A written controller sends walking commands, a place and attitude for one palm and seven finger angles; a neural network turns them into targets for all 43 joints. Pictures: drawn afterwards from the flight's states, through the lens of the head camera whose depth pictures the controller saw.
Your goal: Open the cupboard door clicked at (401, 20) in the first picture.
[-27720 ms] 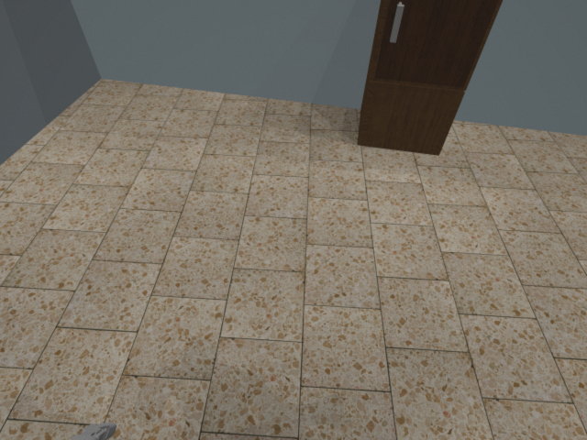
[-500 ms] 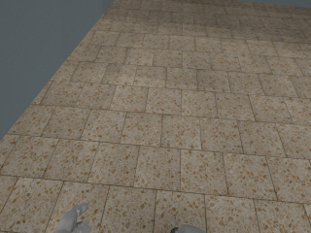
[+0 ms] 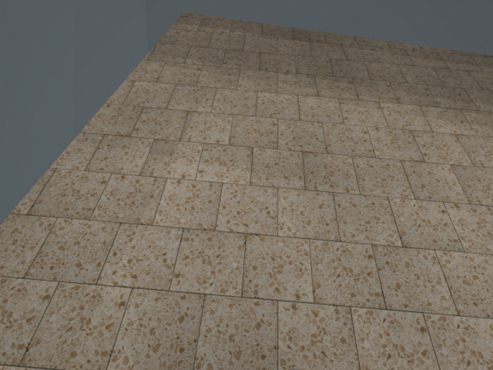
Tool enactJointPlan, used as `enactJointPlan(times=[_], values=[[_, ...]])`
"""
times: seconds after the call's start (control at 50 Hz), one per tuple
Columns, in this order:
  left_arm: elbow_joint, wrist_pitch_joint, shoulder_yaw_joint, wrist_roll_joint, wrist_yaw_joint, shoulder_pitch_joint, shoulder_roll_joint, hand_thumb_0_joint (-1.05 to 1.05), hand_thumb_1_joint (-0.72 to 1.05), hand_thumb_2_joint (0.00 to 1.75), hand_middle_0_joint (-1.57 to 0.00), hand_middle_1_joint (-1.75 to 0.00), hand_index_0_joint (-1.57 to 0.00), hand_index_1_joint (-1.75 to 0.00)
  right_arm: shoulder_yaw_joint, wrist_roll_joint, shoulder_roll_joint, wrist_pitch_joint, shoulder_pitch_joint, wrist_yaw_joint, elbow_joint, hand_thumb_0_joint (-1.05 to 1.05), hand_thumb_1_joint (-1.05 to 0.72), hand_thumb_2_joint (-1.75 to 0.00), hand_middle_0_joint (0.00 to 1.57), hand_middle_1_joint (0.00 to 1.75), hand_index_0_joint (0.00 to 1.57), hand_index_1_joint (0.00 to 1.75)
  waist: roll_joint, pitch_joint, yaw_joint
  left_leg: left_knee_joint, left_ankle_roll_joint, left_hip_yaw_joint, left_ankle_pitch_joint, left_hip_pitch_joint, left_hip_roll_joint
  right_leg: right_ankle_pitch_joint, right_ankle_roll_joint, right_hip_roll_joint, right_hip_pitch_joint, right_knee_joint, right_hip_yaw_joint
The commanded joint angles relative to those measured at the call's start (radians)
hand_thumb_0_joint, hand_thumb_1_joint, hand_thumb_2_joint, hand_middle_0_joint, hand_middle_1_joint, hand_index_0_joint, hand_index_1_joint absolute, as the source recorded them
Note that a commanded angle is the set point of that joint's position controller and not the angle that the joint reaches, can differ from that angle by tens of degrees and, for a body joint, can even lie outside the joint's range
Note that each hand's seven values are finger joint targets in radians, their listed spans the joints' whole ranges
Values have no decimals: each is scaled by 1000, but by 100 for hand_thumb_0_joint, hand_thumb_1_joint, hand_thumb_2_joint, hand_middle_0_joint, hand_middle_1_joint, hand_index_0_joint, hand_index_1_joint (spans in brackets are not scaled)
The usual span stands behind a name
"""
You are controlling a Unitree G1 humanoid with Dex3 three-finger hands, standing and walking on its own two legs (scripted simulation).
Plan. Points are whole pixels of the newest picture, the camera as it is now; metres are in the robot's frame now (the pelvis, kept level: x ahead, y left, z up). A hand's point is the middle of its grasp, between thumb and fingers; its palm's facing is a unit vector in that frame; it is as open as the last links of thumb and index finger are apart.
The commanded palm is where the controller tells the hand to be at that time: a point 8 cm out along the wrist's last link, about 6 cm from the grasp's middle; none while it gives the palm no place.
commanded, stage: walk to a spot facing it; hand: left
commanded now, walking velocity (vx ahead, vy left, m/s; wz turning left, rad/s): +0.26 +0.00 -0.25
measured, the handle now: out of the picture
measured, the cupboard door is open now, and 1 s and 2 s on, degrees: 44 44 44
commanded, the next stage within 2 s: turn to face it in 0.02 s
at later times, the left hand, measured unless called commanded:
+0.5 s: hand (179, 322) +0.23 +0.14 -0.17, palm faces +0.19 -0.97 -0.18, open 7.2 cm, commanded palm none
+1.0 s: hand (185, 313) +0.24 +0.13 -0.14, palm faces +0.43 -0.85 -0.31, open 7.3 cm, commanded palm none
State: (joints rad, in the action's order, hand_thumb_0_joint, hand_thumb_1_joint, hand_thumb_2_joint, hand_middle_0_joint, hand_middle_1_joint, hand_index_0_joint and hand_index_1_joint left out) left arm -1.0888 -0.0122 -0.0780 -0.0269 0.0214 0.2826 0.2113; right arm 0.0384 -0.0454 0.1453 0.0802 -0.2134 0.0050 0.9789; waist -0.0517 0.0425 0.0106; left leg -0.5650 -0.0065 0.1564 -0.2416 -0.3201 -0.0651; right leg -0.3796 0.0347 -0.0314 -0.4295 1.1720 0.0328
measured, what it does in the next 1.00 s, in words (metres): walks ahead, turning left: right foot, then left foot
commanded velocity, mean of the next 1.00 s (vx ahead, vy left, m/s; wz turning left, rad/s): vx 0.02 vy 0.00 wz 0.52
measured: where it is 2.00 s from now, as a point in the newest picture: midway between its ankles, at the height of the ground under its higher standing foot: (281, 350)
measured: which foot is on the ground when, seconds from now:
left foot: down 0.00-0.20, up 0.22-0.52, down 0.54-0.88, up 0.90-1.00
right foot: up 0.00-0.20, down 0.22-0.54, up 0.56-0.86, down 0.88-1.00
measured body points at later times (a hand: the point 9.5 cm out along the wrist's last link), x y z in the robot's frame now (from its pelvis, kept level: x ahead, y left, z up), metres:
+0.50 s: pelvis +0.18 -0.05 +0.01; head +0.21 -0.02 +0.45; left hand +0.22 +0.20 -0.15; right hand +0.25 -0.28 -0.14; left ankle +0.21 +0.06 -0.71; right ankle +0.17 -0.15 -0.73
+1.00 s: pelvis +0.25 -0.10 +0.00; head +0.31 -0.10 +0.45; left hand +0.22 +0.18 -0.12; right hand +0.44 -0.31 -0.15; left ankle +0.18 +0.02 -0.66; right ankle +0.28 -0.21 -0.73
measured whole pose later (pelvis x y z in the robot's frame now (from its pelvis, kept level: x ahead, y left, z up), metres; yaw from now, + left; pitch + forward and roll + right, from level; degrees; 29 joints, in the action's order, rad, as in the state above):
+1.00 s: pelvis +0.25 -0.10 +0.00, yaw +26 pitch +2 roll +2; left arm -0.87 0.01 -0.05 -0.02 -0.02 0.18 0.21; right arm 0.10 -0.03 0.27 -0.08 -0.14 -0.02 0.91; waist 0.03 0.09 -0.01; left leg -1.10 0.05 -0.02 -0.45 -0.55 0.01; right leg -0.34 0.01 -0.08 -0.28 0.59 0.10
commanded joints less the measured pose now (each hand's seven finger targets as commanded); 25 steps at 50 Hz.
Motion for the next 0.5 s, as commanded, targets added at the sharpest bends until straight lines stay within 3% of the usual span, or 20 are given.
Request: enactJointPlan(times=[0.0, 0.02, 0.08, 0.12, 0.14, 0.16, 0.18, 0.2, 0.22, 0.24, 0.26, 0.28, 0.32, 0.36, 0.42, 0.46, 0.48], values=[[115, -20, 8, -1, 17, -58, 4, 0, 90, 90, -20, -30, -20, -30, 33, 12, 166, 6, -143, 15, 27, 0, -90, -90, 20, 30, 20, 30, 176, -16, -20, 371, -119, -162, 86, 129, -269, 81, -29, -97, -123, -195, -14], [116, -17, 12, 0, 18, -63, -8, 0, 90, 90, -20, -30, -20, -30, 36, 10, 168, 2, -138, 12, 32, 0, -90, -90, 20, 30, 20, 30, 176, -19, -20, 367, -115, -111, 90, 104, -252, 88, -31, -89, -58, -303, 16], [113, -18, 13, -3, 19, -71, -14, 0, 90, 90, -20, -30, -20, -30, 40, 13, 187, -16, -136, 6, 45, 0, -90, -90, 20, 30, 20, 30, 170, 8, -22, 339, -103, -69, -4, 54, -232, 152, -35, -41, 60, -458, 87], [100, -20, 8, -5, 14, -33, 3, 0, 90, 90, -20, -30, -20, -30, 37, 15, 180, -29, -122, 6, 47, 0, -90, -90, 20, 30, 20, 30, 151, 10, 5, 262, -83, -66, -46, 11, -204, 201, -41, -16, 179, -553, 117], [81, -26, 3, -6, 10, 18, 27, 0, 90, 90, -20, -30, -20, -30, 32, 19, 165, -34, -121, 5, 53, 0, -90, -90, 20, 30, 20, 30, 117, -8, 26, 180, -56, -47, -52, -11, -157, 215, -40, -5, 271, -612, 117], [61, -40, -8, -7, 1, 86, 85, 0, 90, 90, -20, -30, -20, -30, 24, 27, 134, -35, -116, 2, 51, 0, -90, -90, 20, 30, 20, 30, 10, -36, 60, 26, -17, -7, -98, -103, -85, 228, -17, -81, 409, -686, 10], [33, -51, -29, -10, -11, 177, 188, 0, 90, 90, -20, -30, -20, -30, 9, 33, 71, -33, -135, -3, 36, 0, -90, -90, 20, 30, 20, 30, -233, -94, 93, -221, 27, 52, -286, -264, 32, 286, 62, -318, 546, -801, -262], [35, -44, -27, 3, -17, 215, 231, 0, 90, 90, -20, -30, -20, -30, 13, 37, 84, -44, -114, 1, 14, 0, -90, -90, 20, 30, 20, 30, -234, -132, 109, -416, 23, -41, -470, -258, 25, 283, 149, -451, 516, -905, -380], [40, -48, -22, 2, -27, 157, 192, 0, 90, 90, -20, -30, -20, -30, 20, 36, 87, -46, -86, 7, 19, 0, -90, -90, 20, 30, 20, 30, -245, -111, 87, -538, 24, -109, -395, -288, -2, 357, 166, -433, 465, -905, -369], [53, -46, -15, 4, -36, 100, 161, 0, 90, 90, -20, -30, -20, -30, 22, 38, 98, -49, -72, 11, 21, 0, -90, -90, 20, 30, 20, 30, -256, -87, 63, -598, 32, -135, -339, -316, -26, 462, 167, -430, 445, -885, -310], [72, -36, -9, 4, -45, 37, 119, 0, 90, 90, -20, -30, -20, -30, 23, 39, 93, -56, -64, 9, 31, 0, -90, -90, 20, 30, 20, 30, -184, -69, 39, -585, 34, -148, -285, -285, -57, 512, 150, -406, 388, -872, -182], [85, -36, -4, 2, -46, 6, 101, 0, 90, 90, -20, -30, -20, -30, 18, 36, 71, -64, -63, 5, 38, 0, -90, -90, 20, 30, 20, 30, -131, -68, 21, -548, 39, -133, -254, -243, -54, 579, 127, -373, 337, -859, -84], [104, -37, -5, 0, -48, -36, 94, 0, 90, 90, -20, -30, -20, -30, 13, 33, 40, -81, -90, -4, 43, 0, -90, -90, 20, 30, 20, 30, -99, -67, -11, -428, 50, -96, -210, -171, -47, 613, 102, -351, 280, -846, 27], [115, -32, -10, -1, -48, -55, 102, 0, 90, 90, -20, -30, -20, -30, 11, 33, 19, -89, -85, -13, 34, 0, -90, -90, 20, 30, 20, 30, -83, -44, -16, -308, 53, -51, -163, -132, -24, 600, 83, -332, 264, -835, 87], [131, -24, -16, 2, -49, -65, 126, 0, 90, 90, -20, -30, -20, -30, 11, 29, 39, -92, -54, -21, -3, 0, -90, -90, 20, 30, 20, 30, -87, -54, -11, -155, 45, -16, -93, -100, -4, 585, 61, -324, 303, -773, 126], [142, -15, -19, 8, -48, -74, 134, 0, 90, 90, -20, -30, -20, -30, 20, 26, 72, -93, -65, -25, -18, 0, -90, -90, 20, 30, 20, 30, -64, -65, -30, -23, 37, -8, 19, 7, 5, 501, 25, -309, 265, -687, 160], [157, -8, -19, 12, -46, -78, 131, 0, 90, 90, -20, -30, -20, -30, 30, 22, 120, -90, -116, -25, -17, 0, -90, -90, 20, 30, 20, 30, 30, -99, -61, 54, 20, -44, 155, 135, -11, 407, -9, -290, 190, -578, 181]])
